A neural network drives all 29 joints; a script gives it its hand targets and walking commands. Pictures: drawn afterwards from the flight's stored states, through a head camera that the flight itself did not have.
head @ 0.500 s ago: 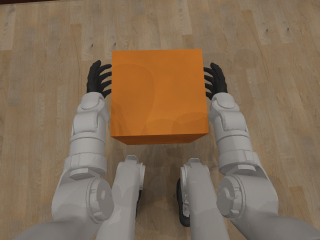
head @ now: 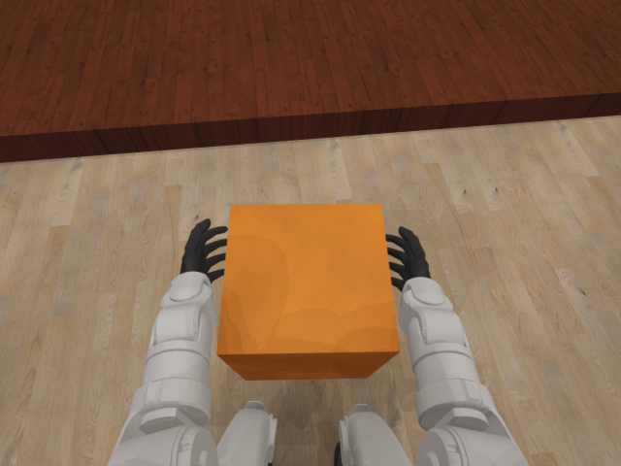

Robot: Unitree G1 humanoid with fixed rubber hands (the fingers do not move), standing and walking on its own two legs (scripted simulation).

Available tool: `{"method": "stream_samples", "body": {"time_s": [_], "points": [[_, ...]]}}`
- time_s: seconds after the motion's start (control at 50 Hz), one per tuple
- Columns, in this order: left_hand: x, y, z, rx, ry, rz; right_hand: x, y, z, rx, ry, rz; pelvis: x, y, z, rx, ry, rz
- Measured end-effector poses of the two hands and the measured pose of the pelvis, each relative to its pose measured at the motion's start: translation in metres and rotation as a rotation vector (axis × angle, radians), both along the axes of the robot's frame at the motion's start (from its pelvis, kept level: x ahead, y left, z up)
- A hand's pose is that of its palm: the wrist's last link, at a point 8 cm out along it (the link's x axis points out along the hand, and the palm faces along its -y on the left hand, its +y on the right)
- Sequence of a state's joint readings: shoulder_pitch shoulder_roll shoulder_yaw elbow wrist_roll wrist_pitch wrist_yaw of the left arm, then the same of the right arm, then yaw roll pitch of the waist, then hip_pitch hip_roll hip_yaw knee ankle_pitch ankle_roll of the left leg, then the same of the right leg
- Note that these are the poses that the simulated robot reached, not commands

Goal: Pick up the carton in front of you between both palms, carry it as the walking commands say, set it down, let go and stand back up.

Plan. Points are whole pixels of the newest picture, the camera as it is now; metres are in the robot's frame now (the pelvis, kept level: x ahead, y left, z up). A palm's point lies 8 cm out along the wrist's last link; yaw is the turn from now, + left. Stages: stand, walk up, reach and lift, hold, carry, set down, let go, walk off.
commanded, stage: reach and lift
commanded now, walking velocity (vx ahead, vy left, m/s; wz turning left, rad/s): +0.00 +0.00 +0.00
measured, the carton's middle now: (306, 301) +0.35 +0.02 -0.11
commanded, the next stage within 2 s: hold in 1.44 s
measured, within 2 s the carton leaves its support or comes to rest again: neither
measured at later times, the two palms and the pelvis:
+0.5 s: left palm (171, 245) +0.32 +0.16 +0.11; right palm (463, 260) +0.32 -0.14 +0.11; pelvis +0.03 +0.00 +0.09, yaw +0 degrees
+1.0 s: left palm (171, 235) +0.32 +0.15 +0.13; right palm (471, 253) +0.32 -0.15 +0.12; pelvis +0.02 +0.00 +0.09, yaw +0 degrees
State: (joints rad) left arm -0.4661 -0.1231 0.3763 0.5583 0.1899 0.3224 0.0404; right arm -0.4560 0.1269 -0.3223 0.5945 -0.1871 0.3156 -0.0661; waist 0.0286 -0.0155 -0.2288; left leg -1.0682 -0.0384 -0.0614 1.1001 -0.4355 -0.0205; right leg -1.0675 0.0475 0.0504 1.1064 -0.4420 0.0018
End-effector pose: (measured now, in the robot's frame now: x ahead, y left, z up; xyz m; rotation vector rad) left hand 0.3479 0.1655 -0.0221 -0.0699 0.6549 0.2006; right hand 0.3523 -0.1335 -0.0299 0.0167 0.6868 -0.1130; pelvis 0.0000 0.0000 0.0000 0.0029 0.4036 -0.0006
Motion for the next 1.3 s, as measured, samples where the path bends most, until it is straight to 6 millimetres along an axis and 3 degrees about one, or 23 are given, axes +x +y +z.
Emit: {"method": "stream_samples", "body": {"time_s": [0.24, 0.5, 0.78, 1.3], "points": [[-0.016, -0.008, 0.067, 0.006, 0.007, -0.031, -0.022, -0.008, 0.071, -0.011, 0.007, -0.022, 0.023, 0.001, 0.058, -0.002, -0.191, -0.004], [-0.026, -0.009, 0.137, 0.054, -0.016, -0.076, -0.035, -0.009, 0.140, -0.042, -0.017, -0.005, 0.028, 0.004, 0.089, -0.004, -0.420, 0.006], [-0.027, -0.012, 0.145, 0.058, 0.005, -0.081, -0.039, -0.011, 0.145, -0.042, 0.005, -0.008, 0.015, 0.005, 0.090, -0.001, -0.469, -0.009], [-0.022, -0.013, 0.157, 0.081, 0.003, -0.096, -0.033, -0.012, 0.157, -0.064, 0.004, 0.014, 0.032, 0.002, 0.097, -0.001, -0.486, 0.003]]}}
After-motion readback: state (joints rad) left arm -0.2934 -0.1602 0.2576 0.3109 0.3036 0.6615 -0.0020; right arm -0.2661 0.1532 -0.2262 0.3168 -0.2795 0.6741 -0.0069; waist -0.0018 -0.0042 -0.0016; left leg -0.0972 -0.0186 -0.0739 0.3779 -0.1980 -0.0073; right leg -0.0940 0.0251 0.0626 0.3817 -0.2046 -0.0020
